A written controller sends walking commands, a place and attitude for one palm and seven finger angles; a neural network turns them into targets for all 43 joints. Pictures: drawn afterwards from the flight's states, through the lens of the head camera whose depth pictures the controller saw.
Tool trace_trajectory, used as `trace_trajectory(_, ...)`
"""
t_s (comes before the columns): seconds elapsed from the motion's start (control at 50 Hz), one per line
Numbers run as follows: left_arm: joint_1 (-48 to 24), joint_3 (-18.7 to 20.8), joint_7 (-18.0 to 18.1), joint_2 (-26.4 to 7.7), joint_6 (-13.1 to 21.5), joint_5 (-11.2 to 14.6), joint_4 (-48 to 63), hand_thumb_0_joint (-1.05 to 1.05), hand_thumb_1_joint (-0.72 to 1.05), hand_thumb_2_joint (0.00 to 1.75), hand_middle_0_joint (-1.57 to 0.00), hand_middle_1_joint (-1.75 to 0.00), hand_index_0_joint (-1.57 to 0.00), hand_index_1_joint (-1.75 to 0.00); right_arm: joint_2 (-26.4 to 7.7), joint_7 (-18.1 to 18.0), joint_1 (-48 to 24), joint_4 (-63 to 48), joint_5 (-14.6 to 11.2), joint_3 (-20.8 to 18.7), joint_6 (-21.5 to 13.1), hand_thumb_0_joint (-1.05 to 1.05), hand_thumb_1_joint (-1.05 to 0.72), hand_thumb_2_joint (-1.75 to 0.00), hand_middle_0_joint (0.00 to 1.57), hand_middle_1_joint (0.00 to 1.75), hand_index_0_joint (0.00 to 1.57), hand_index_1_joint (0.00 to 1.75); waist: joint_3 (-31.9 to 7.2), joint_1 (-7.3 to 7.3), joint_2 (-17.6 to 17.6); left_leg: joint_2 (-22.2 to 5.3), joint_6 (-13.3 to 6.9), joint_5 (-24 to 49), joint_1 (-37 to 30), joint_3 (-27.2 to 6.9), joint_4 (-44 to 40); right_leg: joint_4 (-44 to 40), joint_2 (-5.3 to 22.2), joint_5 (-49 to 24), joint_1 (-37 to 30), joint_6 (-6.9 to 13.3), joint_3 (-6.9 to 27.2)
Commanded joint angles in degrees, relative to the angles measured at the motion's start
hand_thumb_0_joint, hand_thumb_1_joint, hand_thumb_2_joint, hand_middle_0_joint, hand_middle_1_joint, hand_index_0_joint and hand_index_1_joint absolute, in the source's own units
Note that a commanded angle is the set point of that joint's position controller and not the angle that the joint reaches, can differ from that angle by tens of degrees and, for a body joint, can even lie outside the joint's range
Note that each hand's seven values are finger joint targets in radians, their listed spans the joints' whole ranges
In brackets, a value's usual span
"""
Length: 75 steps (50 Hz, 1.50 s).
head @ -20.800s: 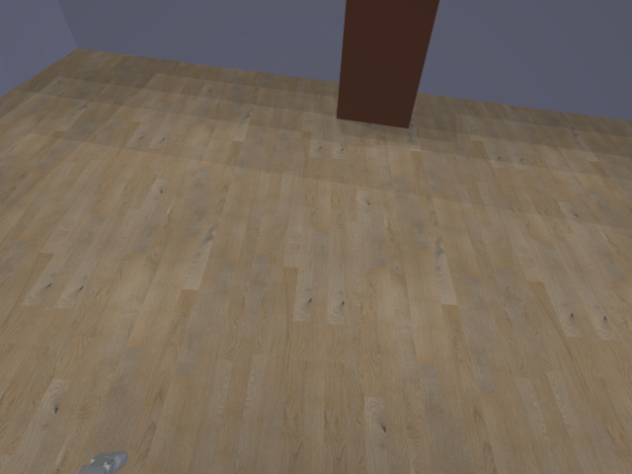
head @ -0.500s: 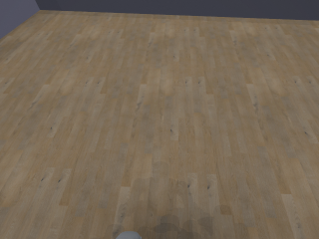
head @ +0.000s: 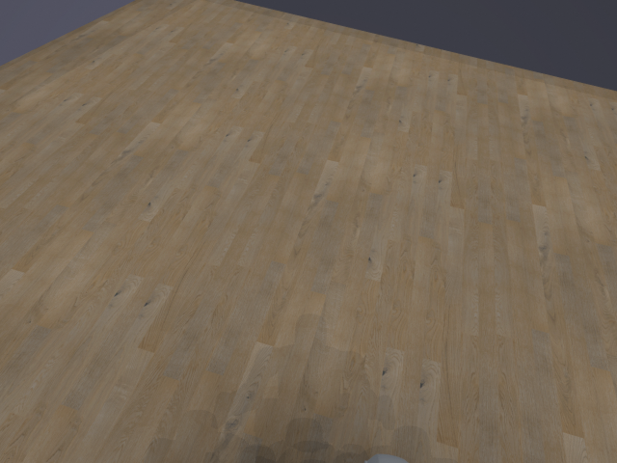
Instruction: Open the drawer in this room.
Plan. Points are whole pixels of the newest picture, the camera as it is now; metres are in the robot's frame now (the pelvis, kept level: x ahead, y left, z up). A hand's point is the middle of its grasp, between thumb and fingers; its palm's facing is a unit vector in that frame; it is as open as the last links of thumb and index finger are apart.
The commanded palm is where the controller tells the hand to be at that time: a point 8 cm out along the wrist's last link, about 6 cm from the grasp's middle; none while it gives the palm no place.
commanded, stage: turn or walk to find it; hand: left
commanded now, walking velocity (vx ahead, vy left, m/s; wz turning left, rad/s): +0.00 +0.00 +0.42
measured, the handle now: out of the picture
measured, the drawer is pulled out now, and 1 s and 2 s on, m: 0.00 0.00 0.00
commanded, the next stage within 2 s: none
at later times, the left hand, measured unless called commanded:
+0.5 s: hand out of the picture -0.01 +0.13 -0.15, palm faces +0.28 -0.92 -0.28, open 7.3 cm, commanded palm none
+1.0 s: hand out of the picture -0.12 +0.19 -0.18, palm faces +0.50 -0.84 -0.21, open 7.3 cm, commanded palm none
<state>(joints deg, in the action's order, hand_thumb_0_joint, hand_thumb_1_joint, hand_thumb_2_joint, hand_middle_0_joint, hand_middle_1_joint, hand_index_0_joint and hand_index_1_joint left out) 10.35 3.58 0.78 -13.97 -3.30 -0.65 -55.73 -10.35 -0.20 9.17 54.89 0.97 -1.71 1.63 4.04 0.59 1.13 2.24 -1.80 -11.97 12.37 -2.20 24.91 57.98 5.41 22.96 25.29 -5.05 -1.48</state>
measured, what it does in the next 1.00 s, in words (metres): steps on the spot, turning left: right foot, then left foot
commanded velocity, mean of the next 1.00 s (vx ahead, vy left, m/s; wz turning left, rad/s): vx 0.00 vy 0.00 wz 0.42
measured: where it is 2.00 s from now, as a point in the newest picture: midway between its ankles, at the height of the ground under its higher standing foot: outside the picture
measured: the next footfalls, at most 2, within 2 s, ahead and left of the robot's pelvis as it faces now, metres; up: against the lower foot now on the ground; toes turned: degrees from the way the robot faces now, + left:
right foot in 0.16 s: +0.03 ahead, -0.13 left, +0.00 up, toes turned +1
left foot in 0.76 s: -0.06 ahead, +0.07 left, +0.00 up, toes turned +26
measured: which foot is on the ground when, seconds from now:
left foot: down 0.00-0.16, up 0.18-0.74, down 0.76-1.00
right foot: up 0.00-0.14, down 0.16-0.76, up 0.78-1.00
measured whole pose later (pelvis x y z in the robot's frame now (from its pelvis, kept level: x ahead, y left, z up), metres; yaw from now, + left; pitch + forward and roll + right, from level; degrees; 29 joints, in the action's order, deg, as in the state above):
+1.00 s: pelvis -0.07 -0.01 +0.00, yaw +27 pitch -1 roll -2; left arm 12.3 3.5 0.7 -13.9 -3.0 -0.8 -57.2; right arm -10.4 -0.6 7.7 55.3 0.7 -1.3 1.4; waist 3.8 1.8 1.6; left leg 2.2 -4.2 -13.6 11.1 0.0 25.5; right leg 62.3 6.0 22.1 26.9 -4.8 -2.2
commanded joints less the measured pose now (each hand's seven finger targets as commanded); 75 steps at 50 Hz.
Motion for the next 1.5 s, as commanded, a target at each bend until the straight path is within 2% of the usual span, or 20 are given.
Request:
trace_trajectory(0.0, -2.11, 0.66, 0.07, -2.88, 1.39, -0.02, 5.59, 0.0, 0.9, 0.9, -0.2, -0.3, -0.2, -0.3, -12.36, -0.96, 3.05, -2.8, 0.46, -3.76, -0.76, 0.0, -0.9, -0.9, 0.2, 0.3, 0.2, 0.3, -4.16, -2.24, -10.3, -15.07, -8.61, 16.11, -3.22, -16.1, -6.02, -8.43, -1.3, 3.19, -0.11, 0.39, -0.09)
trace_trajectory(0.1, 5.46, 0.9, 0.32, -3.32, 2.82, 0.46, 4.09, 0.0, 0.9, 0.9, -0.2, -0.3, -0.2, -0.3, -11.74, -0.73, 1.02, -3.64, 0.05, -4.14, -0.41, 0.0, -0.9, -0.9, 0.2, 0.3, 0.2, 0.3, -8.31, 1.47, -8.31, -10.59, -4.94, 15.49, 4.87, -16.22, 1.82, -32.82, -3.25, -10.03, -18.31, 1.39, -1.49)
trace_trajectory(0.12, 7.82, 1.33, 0.64, -6.26, 3.58, -0.08, 3.65, 0.0, 0.9, 0.9, -0.2, -0.3, -0.2, -0.3, -9.15, -0.42, 1.89, -3.91, -0.45, -4.0, -0.54, 0.0, -0.9, -0.9, 0.2, 0.3, 0.2, 0.3, -9.94, 2.3, -0.26, -6.31, -1.45, 5.16, 11.19, -12.64, 7.51, -39.95, 3.01, -13.32, -26.32, 2.56, 4.02)
trace_trajectory(0.14, 8.11, 2.48, 1.06, -11.69, 4.05, -0.95, 3.77, 0.0, 0.9, 0.9, -0.2, -0.3, -0.2, -0.3, -5.07, -0.23, 2.48, -5.27, -0.59, -3.3, -0.65, 0.0, -0.9, -0.9, 0.2, 0.3, 0.2, 0.3, -9.19, 2.59, 16.63, 2.34, 3.15, -16.97, 21.83, -2.48, 20.95, -41.52, 18.23, -19.82, -30.5, 8.5, 18.97)
trace_trajectory(0.16, 7.33, 2.13, 1.07, -12.11, 3.69, -0.43, 4.62, 0.0, 0.9, 0.9, -0.2, -0.3, -0.2, -0.3, -8.17, -0.49, 1.1, -5.56, -0.09, -4.12, -0.07, 0.0, -0.9, -0.9, 0.2, 0.3, 0.2, 0.3, -7.44, 2.79, 13.21, 0.76, 3.21, -22.47, 20.21, -3.76, 31.57, -41.44, 22.98, -24.07, -21.34, 13.05, 19.65)
trace_trajectory(0.22, -1.59, 1.46, 1.16, -6.78, 3.68, -0.23, 6.73, 0.0, 0.9, 0.9, -0.2, -0.3, -0.2, -0.3, -8.27, 0.24, 3.4, -1.74, 0.44, -4.66, 1.54, 0.0, -0.9, -0.9, 0.2, 0.3, 0.2, 0.3, -0.98, -1.45, 6.53, -1.92, 3.69, -12.54, 19.59, -3.89, 45.49, -42.51, 14.82, -14.48, -12.46, 11.87, 9.7)
trace_trajectory(0.28, -0.84, 0.78, 0.96, -4.55, 4.19, -0.12, 6.36, 0.0, 0.9, 0.9, -0.2, -0.3, -0.2, -0.3, -6.7, 0.77, 6.25, 0.09, 0.43, -4.35, 1.79, 0.0, -0.9, -0.9, 0.2, 0.3, 0.2, 0.3, -0.67, -2.05, 6.21, -2.34, 4.92, -6.16, 20.0, -2.09, 46.88, -42.11, 11.02, -17.38, -13.93, 9.02, 1.94)
trace_trajectory(0.6, 9.9, 1.76, 1.07, -7.76, 3.77, -1.19, 1.42, 0.0, 0.9, 0.9, -0.2, -0.3, -0.2, -0.3, -5.43, 0.31, -3.68, -2.26, -0.45, -1.95, 0.86, 0.0, -0.9, -0.9, 0.2, 0.3, 0.2, 0.3, -4.45, 2.81, 9.19, -4.34, 4.77, -15.25, 12.14, 4.92, 21.81, -37.08, 16.67, -34.71, -22.77, 13.81, -1.2)
trace_trajectory(0.7, 6.65, 2.28, 0.73, -8.3, 3.11, -0.6, 0.88, 0.0, 0.9, 0.9, -0.2, -0.3, -0.2, -0.3, -6.55, 0.26, 0.79, -1.87, -0.44, -1.94, -0.34, 0.0, -0.9, -0.9, 0.2, 0.3, 0.2, 0.3, -7.02, -0.69, 6.37, -4.19, 2.97, -3.08, -1.47, 6.67, 2.96, -29.53, 15.41, -26.26, -16.4, 9.19, -6.58)
trace_trajectory(0.72, 6.65, 2.04, 0.61, -6.95, 2.64, -0.1, 1.34, 0.0, 0.9, 0.9, -0.2, -0.3, -0.2, -0.3, -9.49, 0.33, 2.84, -1.5, -0.38, -2.54, -0.93, 0.0, -0.9, -0.9, 0.2, 0.3, 0.2, 0.3, -8.41, -2.24, -1.31, -7.88, 1.42, 2.99, -9.11, 0.76, -3.27, -21.85, 12.38, -18.31, -9.28, 6.13, -9.0)
trace_trajectory(0.74, 6.49, 1.24, 0.34, -3.28, 2.23, 0.27, 3.16, 0.0, 0.9, 0.9, -0.2, -0.3, -0.2, -0.3, -15.12, 0.04, 4.72, -1.72, 0.08, -3.93, -1.19, 0.0, -0.9, -0.9, 0.2, 0.3, 0.2, 0.3, -7.68, -3.21, -18.59, -21.85, -4.4, 19.02, -14.61, -18.36, -6.59, -10.03, 4.02, 7.42, 5.03, 1.47, -11.09)
trace_trajectory(0.76, 3.32, 0.31, 0.62, -2.98, 1.52, -0.21, 4.54, 0.0, 0.9, 0.9, -0.2, -0.3, -0.2, -0.3, -17.38, -0.49, 6.15, -1.12, -0.05, -4.2, -0.41, 0.0, -0.9, -0.9, 0.2, 0.3, 0.2, 0.3, -6.5, -4.11, -17.93, -26.28, -9.26, 25.71, -10.42, -19.83, -7.52, -2.69, 2.08, 15.13, 5.64, 1.38, -5.56)
trace_trajectory(0.9, 4.1, 1.07, -0.24, -4.09, 1.31, -0.49, 1.18, 0.0, 0.9, 0.9, -0.2, -0.3, -0.2, -0.3, -11.97, -1.56, -0.56, -2.8, -0.22, -2.55, -1.44, 0.0, -0.9, -0.9, 0.2, 0.3, 0.2, 0.3, -3.65, -0.07, -6.76, -15.26, -6.34, 23.76, -6.3, -8.67, -6.96, 6.78, 1.06, -1.14, 5.6, 0.19, -0.33)
trace_trajectory(1.16, -4.95, 0.39, 0.3, -2.49, 1.63, 0.08, 6.02, 0.0, 0.9, 0.9, -0.2, -0.3, -0.2, -0.3, -11.72, -1.41, 6.62, -1.14, 0.43, -3.9, -1.17, 0.0, -0.9, -0.9, 0.2, 0.3, 0.2, 0.3, -7.08, -2.87, -8.89, -14.81, -9.19, 26.03, -8.91, -18.57, -4.07, -8.68, -2.08, 3.62, 1.72, 0.18, 0.87)
trace_trajectory(1.26, -0.02, 0.35, 0.65, -2.65, 2.34, 0.67, 5.0, 0.0, 0.9, 0.9, -0.2, -0.3, -0.2, -0.3, -11.47, -1.14, 4.6, -1.62, 0.24, -4.22, -0.72, 0.0, -0.9, -0.9, 0.2, 0.3, 0.2, 0.3, -9.23, -0.19, -8.76, -11.51, -6.83, 24.79, -1.47, -19.68, -0.48, -27.21, -4.4, -5.12, -12.69, 1.58, -0.32)
trace_trajectory(1.3, 3.86, 1.03, 1.1, -6.27, 3.4, 0.26, 3.94, 0.0, 0.9, 0.9, -0.2, -0.3, -0.2, -0.3, -8.44, -0.64, 4.75, -1.86, -0.6, -3.81, -0.92, 0.0, -0.9, -0.9, 0.2, 0.3, 0.2, 0.3, -10.81, 1.52, -0.68, -6.04, -1.38, 9.01, 10.49, -15.12, 5.74, -40.11, 3.05, -14.88, -28.39, 3.31, 5.3)
trace_trajectory(1.32, 5.05, 1.97, 1.52, -10.74, 3.76, -0.51, 3.65, 0.0, 0.9, 0.9, -0.2, -0.3, -0.2, -0.3, -5.23, -0.4, 4.57, -3.12, -0.76, -3.27, -1.09, 0.0, -0.9, -0.9, 0.2, 0.3, 0.2, 0.3, -9.7, 2.23, 13.9, 2.0, 2.75, -13.14, 20.75, -4.27, 16.94, -41.04, 17.18, -21.3, -32.67, 8.87, 17.9)
trace_trajectory(1.34, 4.6, 1.77, 1.43, -11.43, 3.48, -0.35, 4.53, 0.0, 0.9, 0.9, -0.2, -0.3, -0.2, -0.3, -7.81, -0.68, 3.46, -3.74, -0.18, -4.17, -0.39, 0.0, -0.9, -0.9, 0.2, 0.3, 0.2, 0.3, -7.49, 2.32, 11.72, 1.72, 3.2, -21.94, 19.88, -3.45, 28.17, -41.13, 22.94, -25.9, -23.46, 14.09, 19.83)
trace_trajectory(1.42, -4.24, 0.69, 1.26, -5.21, 3.64, -0.03, 6.84, 0.0, 0.9, 0.9, -0.2, -0.3, -0.2, -0.3, -7.16, 0.43, 6.92, 0.23, 0.54, -4.56, 1.82, 0.0, -0.9, -0.9, 0.2, 0.3, 0.2, 0.3, 0.65, -2.71, 5.15, -1.73, 4.21, -10.22, 19.54, -3.02, 45.06, -42.38, 12.21, -16.03, -12.37, 10.94, 6.13)
trace_trajectory(1.48, -0.75, 0.63, 1.11, -4.41, 4.15, -0.06, 5.8, 0.0, 0.9, 0.9, -0.2, -0.3, -0.2, -0.3, -6.87, 0.67, 6.71, 0.54, 0.39, -4.46, 1.93, 0.0, -0.9, -0.9, 0.2, 0.3, 0.2, 0.3, 0.34, -1.74, 7.49, -2.37, 5.41, -6.6, 20.17, -1.77, 45.87, -42.16, 10.68, -19.33, -14.48, 9.6, 2.49)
